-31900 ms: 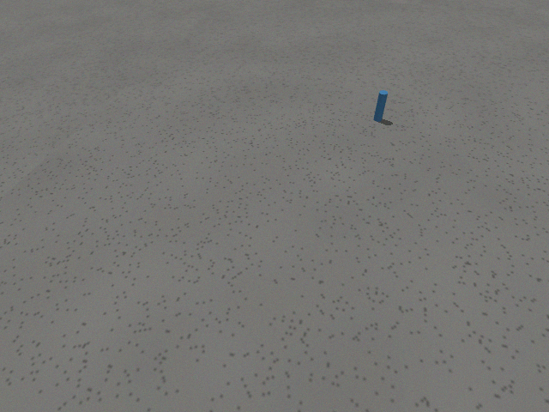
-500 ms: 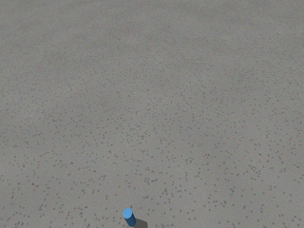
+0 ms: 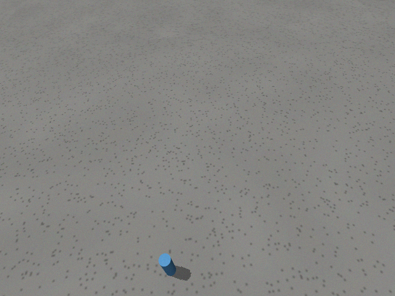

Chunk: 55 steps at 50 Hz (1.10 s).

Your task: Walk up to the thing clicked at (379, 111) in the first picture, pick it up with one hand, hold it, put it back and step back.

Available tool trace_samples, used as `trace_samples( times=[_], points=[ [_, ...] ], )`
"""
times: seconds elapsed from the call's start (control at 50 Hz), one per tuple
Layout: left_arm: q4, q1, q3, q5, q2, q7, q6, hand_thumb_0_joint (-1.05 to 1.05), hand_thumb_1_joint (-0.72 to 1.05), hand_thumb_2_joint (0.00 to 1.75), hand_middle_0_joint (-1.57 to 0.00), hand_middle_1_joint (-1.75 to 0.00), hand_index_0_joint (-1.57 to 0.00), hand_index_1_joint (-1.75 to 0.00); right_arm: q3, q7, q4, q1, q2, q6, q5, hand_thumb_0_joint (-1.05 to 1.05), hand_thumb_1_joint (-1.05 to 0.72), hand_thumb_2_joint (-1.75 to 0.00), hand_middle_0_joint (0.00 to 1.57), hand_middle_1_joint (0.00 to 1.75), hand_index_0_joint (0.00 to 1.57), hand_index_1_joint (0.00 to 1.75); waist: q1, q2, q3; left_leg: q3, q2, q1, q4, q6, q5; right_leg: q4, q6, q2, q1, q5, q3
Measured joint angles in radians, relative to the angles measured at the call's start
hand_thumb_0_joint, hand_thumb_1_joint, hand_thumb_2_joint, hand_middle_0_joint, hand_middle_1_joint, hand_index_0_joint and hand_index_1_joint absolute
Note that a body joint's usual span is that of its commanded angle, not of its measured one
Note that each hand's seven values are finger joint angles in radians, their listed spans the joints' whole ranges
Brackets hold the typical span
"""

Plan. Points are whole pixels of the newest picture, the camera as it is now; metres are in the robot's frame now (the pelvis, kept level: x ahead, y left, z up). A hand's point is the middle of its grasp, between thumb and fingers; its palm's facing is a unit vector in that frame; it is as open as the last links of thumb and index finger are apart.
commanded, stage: step back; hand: left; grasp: from the side
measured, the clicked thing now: (167, 265) +0.34 +0.19 -0.68
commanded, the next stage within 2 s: none
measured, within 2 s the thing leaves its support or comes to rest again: neither
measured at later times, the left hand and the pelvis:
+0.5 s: hand out of the picture +0.07 +0.31 -0.18, palm faces -0.02 -0.93 -0.36, open 7.4 cm; pelvis -0.08 +0.05 -0.02, yaw +2 degrees
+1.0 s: hand out of the picture -0.05 +0.32 -0.14, palm faces -0.05 -0.91 -0.41, open 7.4 cm; pelvis -0.18 +0.06 -0.01, yaw -3 degrees
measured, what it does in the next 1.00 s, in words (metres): walks backwards: left foot, then right foot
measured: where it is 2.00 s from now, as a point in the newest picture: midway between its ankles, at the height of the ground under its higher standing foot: outside the picture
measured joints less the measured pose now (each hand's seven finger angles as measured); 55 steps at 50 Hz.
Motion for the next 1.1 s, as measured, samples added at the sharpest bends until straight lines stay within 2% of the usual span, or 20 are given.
trace_samples(
  times=[0.16, 0.18, 0.24, 0.28, 0.32, 0.38, 0.4, 0.42, 0.44, 0.48, 0.52, 0.58, 0.68, 0.76, 0.82, 0.88, 0.92, 0.96, 1.02, 1.1],
  points=[
    [-0.086, -0.027, 0.016, 0.009, 0.028, 0.002, 0.025, 0.01, 0.91, 0.9, -0.2, -0.3, -0.21, -0.3, -0.031, 0.005, -0.083, -0.031, -0.045, 0.032, 0.004, 0.0, -0.91, -0.9, 0.2, 0.3, 0.2, 0.3, -0.007, 0.014, 0.069, -0.011, 0.001, -0.132, 0.166, 0.014, -0.042, 0.159, -0.012, 0.001, -0.125, -0.041, -0.006],
    [-0.095, -0.03, 0.016, 0.012, 0.026, 0.001, 0.026, 0.01, 0.91, 0.9, -0.2, -0.3, -0.21, -0.3, -0.034, 0.005, -0.091, -0.031, -0.052, 0.036, 0.003, 0.0, -0.91, -0.9, 0.2, 0.3, 0.2, 0.3, -0.008, 0.019, 0.074, -0.019, -0.006, -0.153, 0.212, 0.023, -0.066, 0.176, -0.012, -0.001, -0.135, -0.046, -0.009],
    [-0.123, -0.037, 0.019, 0.029, 0.019, 0.002, 0.03, 0.01, 0.91, 0.9, -0.2, -0.3, -0.21, -0.3, -0.042, 0.007, -0.116, -0.023, -0.064, 0.051, 0.0, 0.0, -0.91, -0.9, 0.2, 0.3, 0.2, 0.3, -0.001, 0.003, 0.083, -0.03, -0.062, -0.208, 0.44, 0.036, -0.242, 0.211, -0.011, -0.027, -0.165, -0.048, 0.009],
    [-0.139, -0.046, 0.02, 0.036, 0.017, 0.005, 0.034, 0.01, 0.91, 0.9, -0.2, -0.3, -0.21, -0.3, -0.045, 0.011, -0.134, -0.003, -0.065, 0.05, 0.006, 0.0, -0.91, -0.9, 0.2, 0.3, 0.2, 0.3, -0.004, -0.008, 0.076, -0.031, -0.079, -0.215, 0.524, 0.042, -0.287, 0.212, -0.006, -0.045, -0.185, -0.038, 0.014],
    [-0.159, -0.059, 0.02, 0.042, 0.022, 0.008, 0.037, 0.01, 0.9, 0.9, -0.2, -0.3, -0.21, -0.3, -0.044, 0.013, -0.146, 0.023, -0.062, 0.044, 0.008, 0.0, -0.91, -0.9, 0.2, 0.3, 0.2, 0.3, -0.008, -0.022, 0.065, -0.023, -0.071, -0.186, 0.506, 0.044, -0.289, 0.218, 0.007, -0.059, -0.211, -0.029, 0.016],
    [-0.198, -0.079, 0.019, 0.035, 0.033, 0.008, 0.042, 0.01, 0.9, 0.9, -0.2, -0.3, -0.21, -0.3, -0.042, 0.009, -0.151, 0.064, -0.059, 0.029, -0.004, 0.0, -0.91, -0.9, 0.2, 0.3, 0.2, 0.3, -0.019, -0.035, 0.054, -0.018, -0.043, -0.083, 0.286, 0.032, -0.216, 0.263, 0.033, -0.075, -0.26, -0.034, 0.012],
    [-0.208, -0.092, 0.021, 0.028, 0.043, 0.008, 0.046, 0.01, 0.9, 0.9, -0.2, -0.3, -0.21, -0.3, -0.045, 0.003, -0.144, 0.066, -0.045, 0.025, -0.014, 0.0, -0.91, -0.9, 0.2, 0.3, 0.2, 0.3, -0.017, -0.062, 0.068, -0.007, -0.06, -0.072, 0.268, 0.032, -0.234, 0.292, 0.017, -0.088, -0.276, -0.04, 0.033],
    [-0.215, -0.101, 0.026, 0.021, 0.05, 0.011, 0.051, 0.01, 0.9, 0.9, -0.2, -0.3, -0.21, -0.3, -0.044, 0.0, -0.141, 0.069, -0.031, 0.024, -0.026, 0.0, -0.91, -0.9, 0.2, 0.3, 0.2, 0.3, -0.008, -0.082, 0.083, 0.008, -0.068, -0.07, 0.273, 0.037, -0.233, 0.333, -0.004, -0.071, -0.29, -0.116, 0.079],
    [-0.22, -0.101, 0.029, 0.018, 0.051, 0.016, 0.055, 0.01, 0.91, 0.9, -0.2, -0.3, -0.21, -0.3, -0.039, 0.0, -0.142, 0.074, -0.02, 0.024, -0.032, 0.0, -0.91, -0.9, 0.2, 0.3, 0.2, 0.3, -0.005, -0.086, 0.091, 0.014, -0.063, -0.072, 0.278, 0.042, -0.226, 0.392, -0.015, -0.03, -0.304, -0.206, 0.124],
    [-0.215, -0.094, 0.029, 0.017, 0.048, 0.025, 0.062, 0.01, 0.91, 0.9, -0.2, -0.3, -0.21, -0.3, -0.032, -0.001, -0.15, 0.09, -0.004, 0.023, -0.036, 0.0, -0.91, -0.9, 0.2, 0.3, 0.2, 0.3, -0.026, -0.069, 0.09, -0.004, -0.044, -0.08, 0.266, 0.05, -0.202, 0.517, -0.025, 0.059, -0.321, -0.319, 0.17],
    [-0.212, -0.086, 0.028, 0.011, 0.047, 0.026, 0.068, 0.01, 0.91, 0.9, -0.2, -0.3, -0.21, -0.3, -0.027, -0.011, -0.157, 0.105, 0.009, 0.023, -0.04, 0.0, -0.91, -0.9, 0.2, 0.3, 0.2, 0.3, -0.036, -0.062, 0.084, -0.012, -0.037, -0.078, 0.222, 0.053, -0.166, 0.619, -0.034, 0.114, -0.334, -0.315, 0.192],
    [-0.225, -0.06, 0.026, 0.008, 0.043, 0.023, 0.063, 0.01, 0.91, 0.9, -0.2, -0.3, -0.2, -0.3, -0.026, -0.027, -0.169, 0.105, 0.015, 0.025, -0.036, 0.0, -0.9, -0.9, 0.21, 0.3, 0.2, 0.3, -0.023, -0.058, 0.084, 0.008, -0.033, -0.077, 0.178, 0.058, -0.13, 0.683, -0.031, 0.138, -0.328, -0.273, 0.186],
    [-0.226, -0.011, 0.024, 0.015, 0.036, 0.017, 0.058, 0.01, 0.91, 0.9, -0.2, -0.3, -0.21, -0.3, -0.033, -0.041, -0.214, 0.08, 0.01, 0.017, -0.026, 0.0, -0.9, -0.9, 0.21, 0.3, 0.2, 0.3, -0.012, -0.045, 0.098, 0.051, -0.038, -0.088, 0.192, 0.067, -0.121, 0.525, -0.009, 0.107, -0.224, -0.256, 0.148],
    [-0.219, 0.02, 0.028, 0.023, 0.029, 0.01, 0.049, 0.01, 0.91, 0.9, -0.2, -0.3, -0.21, -0.3, -0.031, -0.036, -0.243, 0.055, -0.003, 0.02, -0.015, 0.0, -0.9, -0.9, 0.21, 0.3, 0.2, 0.3, -0.001, -0.03, 0.095, 0.089, -0.037, -0.122, 0.264, 0.066, -0.146, 0.29, -0.026, 0.07, -0.122, -0.186, 0.103],
    [-0.207, 0.026, 0.024, 0.034, -0.007, 0.006, 0.039, 0.01, 0.91, 0.9, -0.2, -0.3, -0.2, -0.3, -0.035, -0.034, -0.234, 0.028, -0.023, 0.033, -0.001, 0.0, -0.9, -0.9, 0.21, 0.3, 0.2, 0.3, -0.019, 0.056, 0.105, 0.041, 0.004, -0.141, 0.318, 0.054, -0.149, 0.233, -0.039, 0.111, -0.088, -0.122, 0.061],
    [-0.234, 0.041, 0.022, 0.036, 0.002, -0.001, 0.034, 0.01, 0.91, 0.9, -0.2, -0.3, -0.21, -0.3, -0.029, -0.032, -0.228, 0.017, -0.006, 0.045, 0.005, 0.0, -0.91, -0.9, 0.2, 0.3, 0.2, 0.3, 0.009, 0.014, 0.088, -0.024, -0.071, -0.198, 0.517, 0.022, -0.322, 0.237, -0.051, 0.079, -0.114, -0.104, 0.091],
    [-0.252, 0.039, 0.025, 0.032, 0.002, 0.001, 0.035, 0.01, 0.91, 0.9, -0.2, -0.3, -0.21, -0.3, -0.023, -0.027, -0.233, 0.021, -0.007, 0.041, 0.009, 0.0, -0.91, -0.9, 0.2, 0.3, 0.2, 0.3, 0.02, -0.008, 0.08, -0.07, -0.11, -0.223, 0.639, 0.011, -0.351, 0.208, -0.05, 0.056, -0.125, -0.072, 0.105],
    [-0.27, 0.031, 0.026, 0.033, -0.003, 0.005, 0.037, 0.01, 0.91, 0.9, -0.2, -0.3, -0.21, -0.3, -0.021, -0.026, -0.239, 0.032, -0.019, 0.034, 0.008, 0.0, -0.91, -0.9, 0.21, 0.3, 0.2, 0.3, 0.026, -0.014, 0.069, -0.103, -0.124, -0.231, 0.703, 0.002, -0.342, 0.181, -0.046, 0.041, -0.143, -0.041, 0.107],
    [-0.305, 0.02, 0.024, 0.04, -0.008, 0.008, 0.039, 0.01, 0.9, 0.9, -0.2, -0.3, -0.21, -0.3, -0.019, -0.032, -0.247, 0.045, -0.043, 0.027, 0.007, 0.0, -0.91, -0.9, 0.21, 0.3, 0.2, 0.3, 0.027, -0.006, 0.062, -0.112, -0.101, -0.188, 0.631, -0.008, -0.326, 0.165, -0.031, 0.035, -0.177, -0.006, 0.101],
    [-0.349, 0.001, 0.021, 0.038, 0.002, 0.007, 0.047, 0.01, 0.9, 0.9, -0.2, -0.3, -0.21, -0.3, -0.027, -0.039, -0.247, 0.059, -0.058, 0.018, -0.003, 0.0, -0.91, -0.9, 0.2, 0.3, 0.2, 0.3, 0.011, 0.001, 0.075, -0.061, -0.043, -0.083, 0.337, -0.012, -0.272, 0.203, -0.009, 0.029, -0.227, 0.009, 0.07]
  ],
)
